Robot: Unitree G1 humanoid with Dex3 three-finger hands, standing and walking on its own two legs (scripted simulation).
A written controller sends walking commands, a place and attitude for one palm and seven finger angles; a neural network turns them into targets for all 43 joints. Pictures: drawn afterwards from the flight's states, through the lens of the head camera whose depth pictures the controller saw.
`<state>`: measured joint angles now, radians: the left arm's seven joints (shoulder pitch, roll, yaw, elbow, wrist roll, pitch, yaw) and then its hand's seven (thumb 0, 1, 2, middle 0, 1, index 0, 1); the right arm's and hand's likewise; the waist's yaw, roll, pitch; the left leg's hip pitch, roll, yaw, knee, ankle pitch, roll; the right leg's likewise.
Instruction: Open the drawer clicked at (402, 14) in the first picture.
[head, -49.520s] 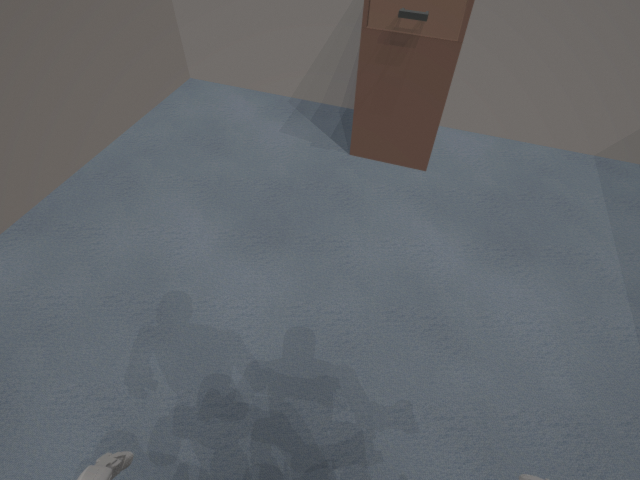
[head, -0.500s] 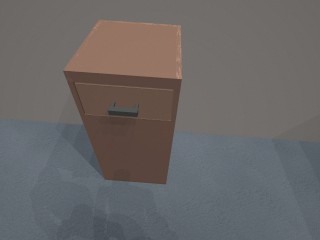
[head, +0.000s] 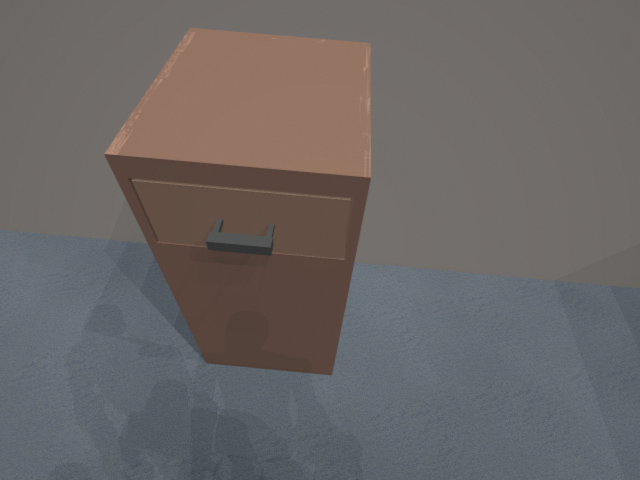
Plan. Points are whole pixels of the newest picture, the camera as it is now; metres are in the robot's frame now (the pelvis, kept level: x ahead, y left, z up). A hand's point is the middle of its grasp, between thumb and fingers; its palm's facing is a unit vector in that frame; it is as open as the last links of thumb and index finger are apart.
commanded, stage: come to a stop and stand still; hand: left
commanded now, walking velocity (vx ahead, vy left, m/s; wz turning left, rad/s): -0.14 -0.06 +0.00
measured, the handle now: (242, 234) +0.49 +0.18 -0.05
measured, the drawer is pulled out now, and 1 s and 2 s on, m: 0.00 0.00 0.00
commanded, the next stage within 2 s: look again from close up in 1.02 s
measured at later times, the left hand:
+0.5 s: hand out of the picture -0.02 +0.16 -0.19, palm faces +0.09 -0.98 -0.17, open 7.3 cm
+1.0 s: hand out of the picture -0.04 +0.15 -0.18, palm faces +0.05 -0.99 -0.11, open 7.4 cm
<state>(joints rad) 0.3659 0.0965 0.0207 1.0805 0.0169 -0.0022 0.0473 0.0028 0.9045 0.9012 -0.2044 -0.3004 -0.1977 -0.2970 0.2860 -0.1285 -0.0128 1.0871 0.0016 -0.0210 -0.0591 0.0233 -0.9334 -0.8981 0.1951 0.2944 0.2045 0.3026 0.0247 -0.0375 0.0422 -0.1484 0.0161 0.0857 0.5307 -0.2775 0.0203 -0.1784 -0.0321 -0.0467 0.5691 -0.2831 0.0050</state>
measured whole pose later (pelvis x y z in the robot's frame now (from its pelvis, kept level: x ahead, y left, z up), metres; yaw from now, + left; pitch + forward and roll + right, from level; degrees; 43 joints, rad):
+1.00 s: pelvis +0.00 +0.01 +0.00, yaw +0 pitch -1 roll +0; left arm 0.36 0.10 -0.01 1.14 0.02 -0.02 0.03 0.00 0.91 0.90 -0.20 -0.30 -0.20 -0.30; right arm 0.33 -0.10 0.02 1.15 -0.01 -0.02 -0.03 0.02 -0.92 -0.90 0.19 0.29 0.20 0.30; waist 0.01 -0.03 0.01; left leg -0.20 -0.01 0.09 0.40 -0.20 0.04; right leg -0.10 -0.04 -0.09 0.39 -0.28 0.01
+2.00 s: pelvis -0.02 -0.01 -0.03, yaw -1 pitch +7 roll +2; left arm 0.30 0.30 -0.06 0.10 0.71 0.05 0.35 0.02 0.78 0.84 -0.21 -0.39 -0.20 -0.39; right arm 0.16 -0.27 -0.04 0.69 -0.02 -0.14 -0.04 0.02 -0.91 -0.90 0.20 0.29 0.20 0.30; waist 0.00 0.06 -0.11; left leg -0.50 0.01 0.11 0.67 -0.28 0.02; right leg -0.46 -0.03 -0.03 0.74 -0.40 -0.02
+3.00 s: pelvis +0.01 +0.02 -0.02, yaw -5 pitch +6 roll +0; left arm 0.07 0.39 -0.09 0.02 0.96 0.18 0.23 0.00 -0.39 0.35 -0.32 -1.13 -0.31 -1.13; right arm 0.10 -0.23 -0.03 0.60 0.00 0.11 -0.03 0.02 -0.90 -0.90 0.19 0.29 0.20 0.30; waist 0.05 0.06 -0.08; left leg -0.44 -0.05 -0.01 0.68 -0.33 0.03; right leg -0.37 0.00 0.04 0.68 -0.40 0.01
